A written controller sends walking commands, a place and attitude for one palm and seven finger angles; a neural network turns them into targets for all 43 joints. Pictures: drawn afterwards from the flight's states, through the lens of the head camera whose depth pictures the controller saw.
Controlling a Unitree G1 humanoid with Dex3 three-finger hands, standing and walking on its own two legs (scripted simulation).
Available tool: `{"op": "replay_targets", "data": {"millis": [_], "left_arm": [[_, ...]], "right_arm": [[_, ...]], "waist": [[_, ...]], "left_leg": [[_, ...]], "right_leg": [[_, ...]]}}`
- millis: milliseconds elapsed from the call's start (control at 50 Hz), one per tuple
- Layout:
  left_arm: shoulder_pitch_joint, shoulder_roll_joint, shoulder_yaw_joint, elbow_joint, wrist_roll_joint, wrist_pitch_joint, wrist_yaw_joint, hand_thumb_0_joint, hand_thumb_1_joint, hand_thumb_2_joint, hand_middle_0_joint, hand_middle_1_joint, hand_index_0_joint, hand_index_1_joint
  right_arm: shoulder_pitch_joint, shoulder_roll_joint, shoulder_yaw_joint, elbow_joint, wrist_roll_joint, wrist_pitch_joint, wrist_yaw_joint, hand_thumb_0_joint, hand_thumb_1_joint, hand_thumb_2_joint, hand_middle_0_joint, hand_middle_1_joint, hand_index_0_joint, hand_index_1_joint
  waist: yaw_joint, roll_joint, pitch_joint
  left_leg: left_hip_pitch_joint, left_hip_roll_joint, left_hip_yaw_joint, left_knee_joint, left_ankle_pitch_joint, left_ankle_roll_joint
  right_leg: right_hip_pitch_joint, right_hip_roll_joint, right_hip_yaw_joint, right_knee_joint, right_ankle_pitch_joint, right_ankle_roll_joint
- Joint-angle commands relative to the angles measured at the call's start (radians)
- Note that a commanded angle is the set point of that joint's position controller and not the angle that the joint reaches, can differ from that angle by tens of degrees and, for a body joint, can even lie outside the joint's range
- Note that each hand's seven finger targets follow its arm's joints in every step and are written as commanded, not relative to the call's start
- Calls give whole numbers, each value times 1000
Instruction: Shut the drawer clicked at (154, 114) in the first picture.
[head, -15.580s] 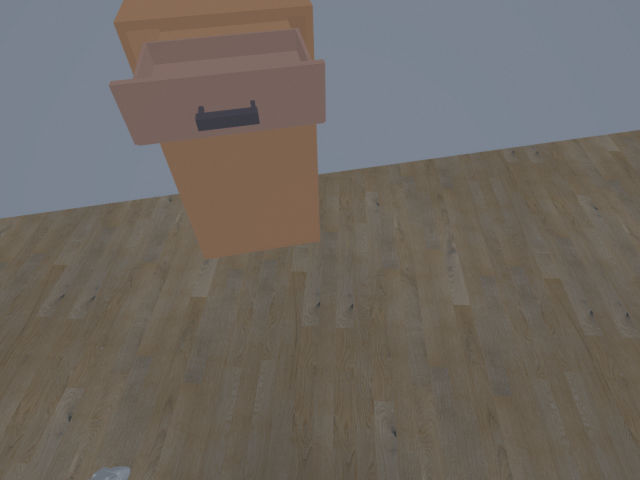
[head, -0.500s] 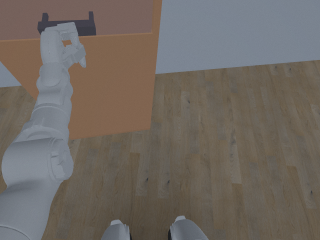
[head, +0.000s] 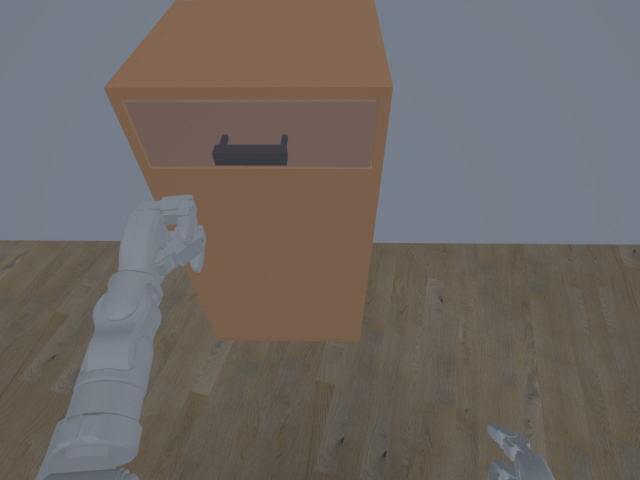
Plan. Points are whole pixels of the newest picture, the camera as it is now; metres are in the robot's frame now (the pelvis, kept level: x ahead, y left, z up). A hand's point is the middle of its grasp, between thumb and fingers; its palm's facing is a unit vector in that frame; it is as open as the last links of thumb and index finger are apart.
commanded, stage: draw the hand back to the body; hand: left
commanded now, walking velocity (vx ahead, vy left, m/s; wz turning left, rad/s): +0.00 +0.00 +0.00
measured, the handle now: (252, 147) +0.65 +0.16 +0.07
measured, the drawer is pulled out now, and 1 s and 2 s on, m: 0.00 0.00 0.00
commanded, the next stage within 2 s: step back with the hand held close in 0.84 s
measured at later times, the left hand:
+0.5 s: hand (86, 336) +0.22 +0.22 +0.17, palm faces +0.32 -0.90 -0.31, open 3.3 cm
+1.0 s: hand (22, 375) +0.17 +0.24 +0.19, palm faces +0.42 -0.83 -0.37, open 3.3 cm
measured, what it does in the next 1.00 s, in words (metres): stands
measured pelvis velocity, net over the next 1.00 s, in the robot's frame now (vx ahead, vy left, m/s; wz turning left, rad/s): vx -0.01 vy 0.00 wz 0.00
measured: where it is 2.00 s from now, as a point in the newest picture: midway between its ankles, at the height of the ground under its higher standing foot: outside the picture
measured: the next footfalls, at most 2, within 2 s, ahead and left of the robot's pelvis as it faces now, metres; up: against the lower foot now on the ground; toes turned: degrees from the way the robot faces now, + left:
none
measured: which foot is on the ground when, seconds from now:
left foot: down 0.00-1.00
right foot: down 0.00-1.00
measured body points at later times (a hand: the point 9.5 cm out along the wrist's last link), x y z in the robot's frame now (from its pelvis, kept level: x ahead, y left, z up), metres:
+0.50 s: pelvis -0.01 +0.00 +0.03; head -0.04 -0.02 +0.48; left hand +0.19 +0.27 +0.18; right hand +0.17 -0.22 -0.06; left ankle +0.00 +0.12 -0.72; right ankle -0.03 -0.13 -0.72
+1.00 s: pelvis -0.01 +0.00 +0.03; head -0.03 -0.02 +0.48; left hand +0.14 +0.28 +0.21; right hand +0.19 -0.21 -0.05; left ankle +0.00 +0.12 -0.72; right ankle -0.03 -0.13 -0.72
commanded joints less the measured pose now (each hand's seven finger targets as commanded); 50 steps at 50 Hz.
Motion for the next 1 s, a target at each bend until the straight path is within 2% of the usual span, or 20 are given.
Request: {"op": "replay_targets", "data": {"millis": [0,20,40,100,140,180,220,320,380,460,500,580,600,640,680,720,780,940,960,980], "left_arm": [[-237,166,-42,-397,80,-41,126,0,900,900,-1400,-1600,-1400,-1600],[-188,169,-32,-387,86,-27,146,0,900,900,-1400,-1600,-1400,-1600],[-184,189,-15,-405,96,-21,164,0,900,900,-1400,-1600,-1400,-1600],[-111,226,27,-477,108,-10,194,0,900,900,-1400,-1600,-1400,-1600],[-54,203,18,-540,114,-6,203,0,900,900,-1400,-1600,-1400,-1600],[15,206,29,-617,118,-7,211,0,900,900,-1400,-1600,-1400,-1600],[102,188,21,-647,117,-6,212,0,900,900,-1400,-1600,-1400,-1600],[275,196,51,-789,120,-15,218,0,900,900,-1400,-1600,-1400,-1600],[376,210,91,-841,118,-19,222,0,900,900,-1400,-1600,-1400,-1600],[490,217,124,-950,122,-37,228,0,900,900,-1400,-1600,-1400,-1600],[576,230,150,-983,123,-41,231,0,900,900,-1400,-1600,-1400,-1600],[710,242,195,-1079,124,-53,242,0,900,900,-1400,-1600,-1400,-1600],[754,256,215,-1078,125,-51,244,0,900,900,-1400,-1600,-1400,-1600],[805,253,230,-1111,122,-56,245,0,900,900,-1400,-1600,-1400,-1600],[770,213,188,-1080,125,-50,242,0,900,900,-1400,-1600,-1400,-1600],[726,207,174,-1064,131,-50,245,0,900,900,-1400,-1600,-1400,-1600],[715,220,190,-1067,136,-52,253,0,900,900,-1400,-1600,-1400,-1600],[741,229,207,-1090,133,-46,253,0,900,900,-1400,-1600,-1400,-1600],[665,350,330,-1148,132,-84,254,0,900,900,-1400,-1600,-1400,-1600],[785,278,283,-1051,133,-84,245,0,900,900,-1400,-1600,-1400,-1600]], "right_arm": [[-112,-88,-27,-143,-2,-43,-44,0,-900,-900,200,300,200,300],[-126,-83,-24,-137,-1,-39,-50,0,-900,-900,200,300,200,300],[-134,-86,-19,-134,-4,-36,-57,0,-900,-900,200,300,200,300],[-164,-78,-12,-131,-12,-36,-72,0,-900,-900,200,300,200,300],[-181,-64,-2,-133,-16,-42,-77,0,-900,-900,200,300,200,300],[-190,-61,1,-133,-23,-51,-77,0,-900,-900,200,300,200,300],[-200,-57,4,-128,-27,-60,-76,0,-900,-900,200,300,200,300],[-213,-55,0,-122,-41,-82,-74,0,-900,-900,200,300,200,300],[-219,-54,-6,-118,-47,-89,-76,0,-900,-900,200,300,200,300],[-220,-50,-12,-113,-50,-109,-75,0,-900,-900,200,300,200,300],[-222,-54,-19,-108,-54,-122,-75,0,-900,-900,200,300,200,300],[-209,-49,-23,-113,-54,-147,-74,0,-900,-900,200,300,200,300],[-209,-53,-24,-112,-53,-153,-75,0,-900,-900,200,300,200,300],[-203,-48,-26,-118,-50,-160,-79,0,-900,-900,200,300,200,300],[-196,-49,-26,-106,-51,-163,-80,0,-900,-900,200,300,200,300],[-190,-56,-29,-98,-51,-171,-86,0,-900,-900,200,300,200,300],[-183,-55,-29,-95,-56,-179,-91,0,-900,-900,200,300,200,300],[-192,-44,-20,-96,-61,-187,-88,0,-900,-900,200,300,200,300],[-186,-75,-23,-133,-53,-152,-79,0,-900,-900,200,300,200,300],[-189,-56,-26,-115,-56,-129,-79,0,-900,-900,200,300,200,300]], "waist": [[0,-36,-164],[1,-64,-119],[6,-88,-111],[23,-63,-95],[28,-24,-91],[37,1,-87],[38,-6,-34],[50,-2,-6],[57,-52,21],[64,6,32],[69,-23,48],[79,13,47],[85,6,69],[86,-7,64],[68,-39,121],[59,-24,156],[71,-20,100],[85,14,83],[36,-14,158],[35,-70,143]], "left_leg": [[273,-40,22,-189,275,37],[271,-34,26,-208,241,37],[278,-36,21,-230,233,38],[327,-36,24,-280,231,41],[362,-35,28,-306,253,37],[392,-35,27,-331,278,34],[397,-33,29,-354,270,33],[432,-33,32,-389,284,32],[432,-33,34,-392,287,35],[440,-33,33,-394,277,31],[438,-29,31,-389,278,33],[425,-26,31,-381,293,29],[413,-25,29,-382,286,28],[410,-22,31,-376,293,29],[404,-22,32,-378,265,33],[409,-23,29,-383,232,33],[424,-26,23,-384,252,36],[417,-26,22,-378,320,29],[336,-14,8,-344,280,50],[339,-16,5,-328,290,51]], "right_leg": [[89,32,-4,-181,350,-31],[95,31,-4,-199,315,-27],[115,31,-4,-217,304,-27],[168,29,3,-272,286,-28],[208,24,1,-290,305,-29],[241,24,-3,-311,322,-32],[246,26,-4,-343,308,-30],[279,26,-6,-384,305,-27],[282,27,-7,-401,301,-23],[285,21,-7,-410,277,-24],[278,24,-5,-424,268,-23],[289,18,-7,-399,292,-23],[283,24,-7,-410,281,-25],[288,19,-8,-395,293,-22],[245,20,-9,-408,262,-18],[218,21,-9,-423,219,-18],[252,16,-13,-401,237,-21],[296,14,-9,-384,320,-27],[191,-25,63,-434,363,-21],[182,-42,51,-436,373,-18]]}}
